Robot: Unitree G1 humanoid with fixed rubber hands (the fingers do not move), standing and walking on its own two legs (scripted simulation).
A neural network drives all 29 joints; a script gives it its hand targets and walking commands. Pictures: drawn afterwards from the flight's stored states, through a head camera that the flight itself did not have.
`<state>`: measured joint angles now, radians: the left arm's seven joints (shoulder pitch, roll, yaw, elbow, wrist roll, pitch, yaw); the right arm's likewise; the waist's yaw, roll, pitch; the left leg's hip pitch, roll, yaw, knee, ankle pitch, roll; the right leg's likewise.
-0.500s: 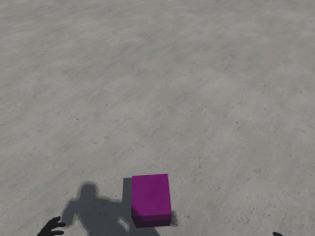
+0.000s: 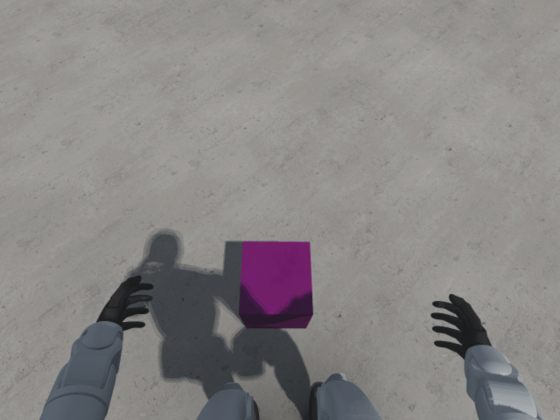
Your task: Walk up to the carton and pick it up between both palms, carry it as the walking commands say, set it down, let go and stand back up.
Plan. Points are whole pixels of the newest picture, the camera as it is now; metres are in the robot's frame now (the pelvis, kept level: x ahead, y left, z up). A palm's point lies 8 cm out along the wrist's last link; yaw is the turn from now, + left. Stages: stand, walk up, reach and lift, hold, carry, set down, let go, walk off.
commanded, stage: reach and lift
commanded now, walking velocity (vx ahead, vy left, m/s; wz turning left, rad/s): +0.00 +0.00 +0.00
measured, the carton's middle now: (276, 287) +0.46 +0.01 -0.61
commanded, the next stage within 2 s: none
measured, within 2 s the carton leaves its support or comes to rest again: neither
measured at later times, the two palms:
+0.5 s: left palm (152, 269) +0.37 +0.23 -0.13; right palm (411, 274) +0.36 -0.23 -0.14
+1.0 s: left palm (181, 230) +0.47 +0.20 -0.18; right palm (369, 230) +0.46 -0.18 -0.18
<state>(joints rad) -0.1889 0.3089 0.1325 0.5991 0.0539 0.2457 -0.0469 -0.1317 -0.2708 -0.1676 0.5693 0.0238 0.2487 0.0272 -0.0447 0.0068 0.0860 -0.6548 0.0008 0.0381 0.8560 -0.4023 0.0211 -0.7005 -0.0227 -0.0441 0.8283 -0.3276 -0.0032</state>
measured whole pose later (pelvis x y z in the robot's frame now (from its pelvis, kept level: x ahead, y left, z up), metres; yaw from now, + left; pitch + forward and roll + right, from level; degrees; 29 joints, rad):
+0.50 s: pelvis -0.05 +0.00 -0.04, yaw +1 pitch +27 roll +0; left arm -0.77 0.31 0.21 0.80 -0.03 0.23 -0.02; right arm -0.72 -0.25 -0.20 0.74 0.03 0.24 -0.04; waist -0.02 0.00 0.07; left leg -1.14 -0.01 0.04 1.02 -0.35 0.02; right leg -1.19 -0.04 -0.04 0.98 -0.27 -0.01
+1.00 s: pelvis -0.04 -0.01 -0.07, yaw +1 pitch +45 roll +0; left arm -1.10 0.26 0.33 0.90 0.02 0.09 -0.01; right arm -1.06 -0.17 -0.32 0.81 -0.06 0.12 -0.08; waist -0.01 0.00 -0.05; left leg -1.52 0.00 0.03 1.06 -0.34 0.02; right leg -1.55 -0.04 -0.05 1.02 -0.26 -0.02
